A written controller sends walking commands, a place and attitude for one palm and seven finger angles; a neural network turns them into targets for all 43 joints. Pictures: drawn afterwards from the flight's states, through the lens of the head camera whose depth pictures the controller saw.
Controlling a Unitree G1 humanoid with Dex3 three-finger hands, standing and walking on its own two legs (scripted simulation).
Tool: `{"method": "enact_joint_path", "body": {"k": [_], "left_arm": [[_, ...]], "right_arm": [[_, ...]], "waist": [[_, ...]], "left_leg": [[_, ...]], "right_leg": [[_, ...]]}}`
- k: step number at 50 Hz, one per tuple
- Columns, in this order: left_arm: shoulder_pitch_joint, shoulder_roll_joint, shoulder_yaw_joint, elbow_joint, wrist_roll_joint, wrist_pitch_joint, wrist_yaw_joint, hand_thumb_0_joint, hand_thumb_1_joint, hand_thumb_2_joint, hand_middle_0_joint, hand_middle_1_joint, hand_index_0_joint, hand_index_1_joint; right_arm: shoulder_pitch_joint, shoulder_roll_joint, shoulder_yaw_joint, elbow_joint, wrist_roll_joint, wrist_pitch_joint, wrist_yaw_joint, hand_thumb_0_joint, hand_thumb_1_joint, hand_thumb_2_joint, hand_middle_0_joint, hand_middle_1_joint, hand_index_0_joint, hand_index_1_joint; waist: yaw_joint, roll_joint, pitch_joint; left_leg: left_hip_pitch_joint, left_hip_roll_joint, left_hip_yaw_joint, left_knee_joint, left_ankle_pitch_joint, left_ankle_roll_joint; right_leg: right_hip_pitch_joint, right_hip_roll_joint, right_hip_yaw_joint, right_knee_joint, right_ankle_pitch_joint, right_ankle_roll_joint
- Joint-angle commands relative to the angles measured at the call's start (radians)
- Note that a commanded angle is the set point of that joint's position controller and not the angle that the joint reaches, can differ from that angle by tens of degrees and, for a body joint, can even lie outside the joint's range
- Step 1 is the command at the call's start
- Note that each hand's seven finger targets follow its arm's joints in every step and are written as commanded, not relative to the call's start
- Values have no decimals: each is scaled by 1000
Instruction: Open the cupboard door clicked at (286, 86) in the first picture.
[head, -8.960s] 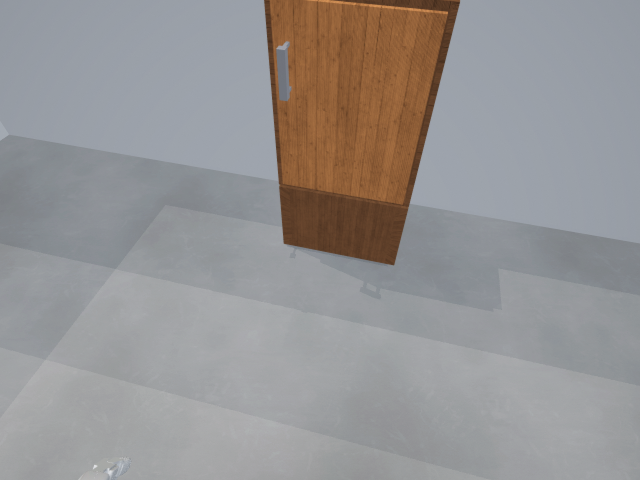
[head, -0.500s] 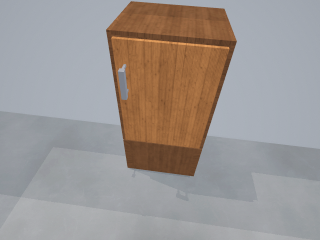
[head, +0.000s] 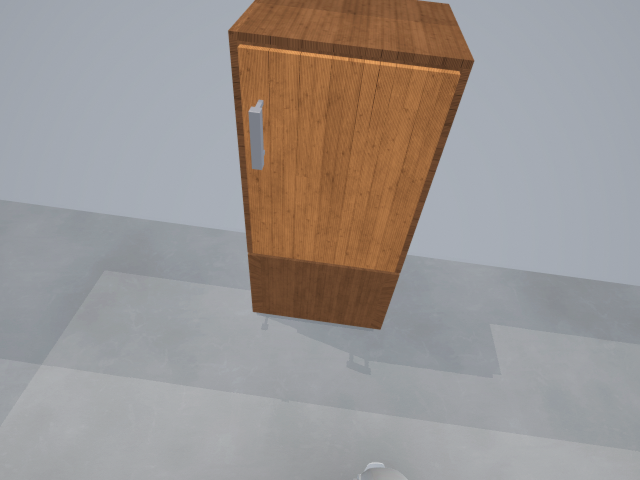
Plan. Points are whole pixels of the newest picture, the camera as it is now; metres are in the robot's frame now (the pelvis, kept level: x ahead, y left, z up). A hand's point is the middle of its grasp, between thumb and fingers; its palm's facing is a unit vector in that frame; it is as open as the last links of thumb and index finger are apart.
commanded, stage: come to a stop and stand still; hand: left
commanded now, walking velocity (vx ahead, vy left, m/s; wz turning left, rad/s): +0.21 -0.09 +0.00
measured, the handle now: (259, 134) +0.78 +0.18 +0.02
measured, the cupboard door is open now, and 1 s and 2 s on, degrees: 0 0 0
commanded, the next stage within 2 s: look again from close up in 0.50 s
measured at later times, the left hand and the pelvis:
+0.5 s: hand out of the picture +0.07 +0.17 -0.16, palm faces -0.03 -0.98 -0.20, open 7.1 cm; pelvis +0.02 -0.01 +0.01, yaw -3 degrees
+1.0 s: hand out of the picture -0.01 +0.15 -0.16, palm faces -0.02 -0.99 -0.16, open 7.4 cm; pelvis +0.00 -0.01 +0.02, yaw -3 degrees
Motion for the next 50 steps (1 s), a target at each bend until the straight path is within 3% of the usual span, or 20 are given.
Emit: {"method": "enact_joint_path", "body": {"k": [1,2,4,7,8,11,12,13,14,15,16,17,19,20,21,23,24,28,31,50], "left_arm": [[76,40,11,-34,0,-20,-8,0,900,900,-200,-300,-200,-300],[103,15,0,-21,0,-25,-12,0,900,900,-200,-300,-200,-300],[25,13,-15,-43,1,-39,-19,0,900,900,-200,-300,-200,-300],[-90,-4,-35,-79,1,-53,-22,0,900,900,-200,-300,-200,-300],[-102,-13,-39,-83,-2,-55,-22,0,900,900,-200,-300,-200,-300],[-14,-28,-45,-37,-11,-63,-15,0,900,900,-200,-300,-200,-300],[19,-10,-43,-17,-15,-69,-6,0,900,900,-200,-300,-200,-300],[84,17,-38,11,-18,-76,3,0,900,900,-200,-300,-200,-300],[135,51,-34,37,-15,-82,13,0,900,900,-200,-300,-200,-300],[141,79,-36,47,-17,-86,15,0,900,900,-200,-300,-200,-300],[123,72,-36,47,-14,-87,17,0,900,900,-200,-300,-200,-300],[88,57,-35,46,-12,-88,21,0,900,900,-200,-300,-200,-300],[37,28,-46,39,-15,-86,22,0,900,900,-200,-300,-200,-300],[16,9,-47,37,-19,-86,20,0,900,900,-200,-300,-200,-300],[14,-14,-51,31,-22,-84,18,0,900,900,-200,-300,-200,-300],[31,-34,-55,43,-19,-74,21,0,900,900,-200,-300,-200,-300],[43,-32,-56,53,-18,-72,21,0,900,900,-200,-300,-200,-300],[85,-36,-62,86,-17,-78,25,0,900,900,-200,-300,-200,-300],[90,-35,-65,92,-16,-81,26,0,900,900,-200,-300,-200,-300],[132,-41,-78,126,-11,-86,26,0,900,900,-200,-300,-200,-300]], "right_arm": [[-140,-121,-10,-80,-13,-39,-14,0,-900,-900,200,300,200,300],[-104,-97,-2,-65,-11,-42,-14,0,-900,-900,200,300,200,300],[6,-106,-7,-29,-16,-37,-18,0,-900,-900,200,300,200,300],[135,-107,-6,17,-22,-37,-22,0,-900,-900,200,300,200,300],[156,-111,-5,27,-23,-36,-22,0,-900,-900,200,300,200,300],[158,-101,4,45,-11,-38,-26,0,-900,-900,200,300,200,300],[155,-76,11,50,0,-44,-25,0,-900,-900,200,300,200,300],[139,-45,21,48,7,-48,-22,0,-900,-900,200,300,200,300],[114,-9,32,38,11,-51,-21,0,-900,-900,200,300,200,300],[108,11,36,37,12,-48,-20,0,-900,-900,200,300,200,300],[92,15,32,42,8,-39,-19,0,-900,-900,200,300,200,300],[94,14,30,47,6,-30,-18,0,-900,-900,200,300,200,300],[112,29,31,78,8,-27,-17,0,-900,-900,200,300,200,300],[147,33,31,100,8,-30,-16,0,-900,-900,200,300,200,300],[154,19,29,117,5,-35,-18,0,-900,-900,200,300,200,300],[130,3,26,130,5,-39,-20,0,-900,-900,200,300,200,300],[116,8,29,135,7,-40,-22,0,-900,-900,200,300,200,300],[106,12,27,137,12,-41,-30,0,-900,-900,200,300,200,300],[88,5,25,138,12,-39,-30,0,-900,-900,200,300,200,300],[39,2,34,137,13,-33,-20,0,-900,-900,200,300,200,300]], "waist": [[59,187,119],[54,190,99],[-12,133,93],[-81,149,102],[-86,178,102],[-37,171,20],[-27,166,-12],[1,109,-50],[14,-2,-49],[8,-62,-33],[7,-79,-18],[-6,-145,-5],[-34,-92,40],[-49,-22,35],[-41,63,35],[-22,186,62],[-15,193,84],[-19,97,19],[-23,79,-16],[-18,70,71]], "left_leg": [[-289,283,-305,-482,-163,102],[-200,264,-273,-472,-122,103],[-25,274,-285,-438,-68,121],[120,304,-296,-411,78,128],[120,311,-293,-399,152,126],[87,263,-210,-279,450,69],[11,234,-170,-224,519,30],[-89,191,-102,-150,451,-10],[-202,123,-21,-86,242,-42],[-245,89,11,-53,10,-59],[-219,93,-3,-10,-56,-61],[-205,103,-12,15,-46,-58],[-112,111,-22,-90,81,-62],[-19,125,-34,-178,260,-61],[41,155,-63,-211,421,-51],[12,194,-86,-231,486,-26],[-2,195,-91,-249,507,-20],[71,180,-64,-213,618,-27],[108,176,-58,-217,591,-29],[59,159,-66,-314,299,-29]], "right_leg": [[69,-10,23,287,27,11],[30,-6,-6,254,33,12],[-1,-16,-59,98,-36,6],[18,-18,-109,-142,-133,-1],[61,-12,-121,-198,-157,-6],[302,14,-144,-413,17,-27],[446,-21,-99,-455,132,-46],[590,-102,-19,-435,285,-73],[663,-208,73,-411,498,-121],[645,-289,116,-422,550,-175],[579,-283,115,-445,498,-199],[538,-252,97,-460,452,-199],[432,-209,42,-436,430,-165],[374,-165,-11,-397,395,-124],[339,-101,-56,-360,360,-80],[351,-59,-83,-373,213,-40],[366,-59,-85,-376,213,-36],[403,-83,-73,-387,369,-40],[404,-88,-67,-394,390,-39],[351,-97,-32,-491,203,-34]]}}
